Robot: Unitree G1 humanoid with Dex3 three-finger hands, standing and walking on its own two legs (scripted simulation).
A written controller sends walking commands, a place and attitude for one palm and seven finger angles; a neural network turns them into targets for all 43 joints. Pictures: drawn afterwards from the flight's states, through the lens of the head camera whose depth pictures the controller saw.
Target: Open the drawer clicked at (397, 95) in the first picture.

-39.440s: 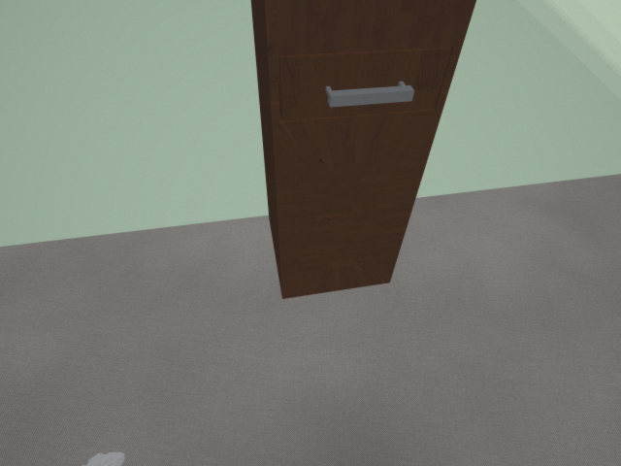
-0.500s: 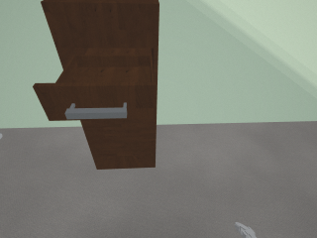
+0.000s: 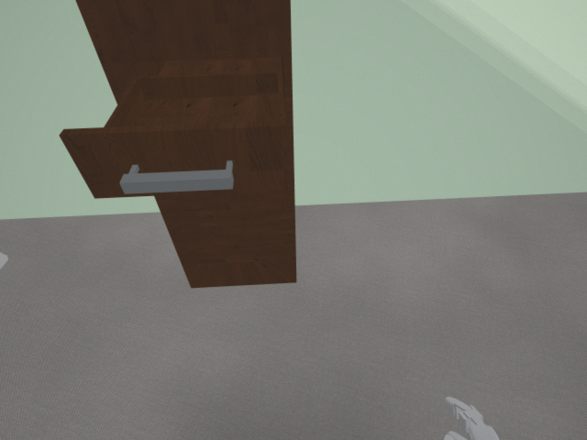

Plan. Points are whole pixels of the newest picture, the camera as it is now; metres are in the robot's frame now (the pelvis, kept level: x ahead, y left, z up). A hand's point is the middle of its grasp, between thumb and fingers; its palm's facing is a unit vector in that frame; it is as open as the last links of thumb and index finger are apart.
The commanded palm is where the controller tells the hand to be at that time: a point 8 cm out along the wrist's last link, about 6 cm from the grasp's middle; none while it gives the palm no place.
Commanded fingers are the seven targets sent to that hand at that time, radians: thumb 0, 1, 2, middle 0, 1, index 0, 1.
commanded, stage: stop stepping back and stand still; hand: left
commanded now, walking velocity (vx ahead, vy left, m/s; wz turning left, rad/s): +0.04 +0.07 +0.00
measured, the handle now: (180, 174) +0.54 +0.24 +0.08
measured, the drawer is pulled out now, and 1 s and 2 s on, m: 0.30 0.30 0.30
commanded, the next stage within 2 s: let the arm hang, fingers relaxed in 0.02 s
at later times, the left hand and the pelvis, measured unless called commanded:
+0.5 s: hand out of the picture +0.04 +0.19 -0.17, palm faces +0.05 -0.98 -0.20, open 6.9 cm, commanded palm none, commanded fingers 0.00 0.90 0.90 -0.20 -0.30 -0.20 -0.30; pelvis +0.02 +0.01 +0.00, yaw +3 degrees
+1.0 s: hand out of the picture +0.03 +0.18 -0.16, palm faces +0.05 -0.98 -0.20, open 7.4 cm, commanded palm none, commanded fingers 0.00 0.90 0.90 -0.20 -0.30 -0.20 -0.30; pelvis +0.03 +0.01 +0.01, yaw +1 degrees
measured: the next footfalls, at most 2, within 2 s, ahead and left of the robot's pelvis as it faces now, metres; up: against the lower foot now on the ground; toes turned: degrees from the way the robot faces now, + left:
left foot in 0.10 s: +0.09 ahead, +0.12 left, +0.00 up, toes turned +2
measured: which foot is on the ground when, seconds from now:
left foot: up 0.00-0.08, down 0.10-1.00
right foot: down 0.00-1.00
